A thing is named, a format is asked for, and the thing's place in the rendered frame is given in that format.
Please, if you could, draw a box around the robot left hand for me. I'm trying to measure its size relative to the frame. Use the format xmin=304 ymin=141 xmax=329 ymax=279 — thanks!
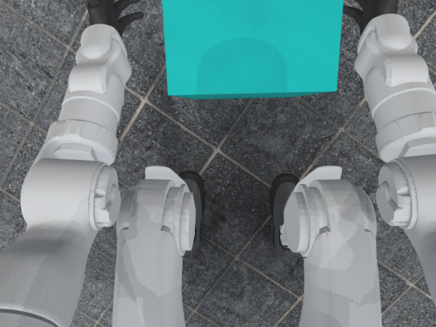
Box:
xmin=87 ymin=0 xmax=144 ymax=39

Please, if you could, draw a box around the robot right hand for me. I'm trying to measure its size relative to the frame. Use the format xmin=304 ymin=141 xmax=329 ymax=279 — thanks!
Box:
xmin=343 ymin=0 xmax=399 ymax=35

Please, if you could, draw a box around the carton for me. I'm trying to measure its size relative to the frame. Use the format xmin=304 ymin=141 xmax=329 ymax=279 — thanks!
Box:
xmin=162 ymin=0 xmax=343 ymax=99

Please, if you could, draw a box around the right robot foot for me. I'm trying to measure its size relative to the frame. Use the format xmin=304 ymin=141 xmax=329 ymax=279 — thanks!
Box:
xmin=270 ymin=173 xmax=299 ymax=258

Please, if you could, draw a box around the left robot forearm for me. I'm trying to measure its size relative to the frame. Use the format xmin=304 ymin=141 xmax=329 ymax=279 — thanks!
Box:
xmin=20 ymin=24 xmax=131 ymax=221

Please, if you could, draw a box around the right robot upper arm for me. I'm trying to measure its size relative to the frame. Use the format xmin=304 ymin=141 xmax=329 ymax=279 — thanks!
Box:
xmin=375 ymin=154 xmax=436 ymax=306

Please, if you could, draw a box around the robot left shin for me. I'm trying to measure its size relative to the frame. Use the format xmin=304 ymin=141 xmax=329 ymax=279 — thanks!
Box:
xmin=116 ymin=166 xmax=195 ymax=236

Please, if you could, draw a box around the right robot forearm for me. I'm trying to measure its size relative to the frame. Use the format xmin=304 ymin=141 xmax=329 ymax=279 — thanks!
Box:
xmin=354 ymin=14 xmax=436 ymax=163

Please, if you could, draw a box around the left robot upper arm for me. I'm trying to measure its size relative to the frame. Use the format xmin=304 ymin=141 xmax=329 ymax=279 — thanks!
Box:
xmin=0 ymin=158 xmax=121 ymax=327

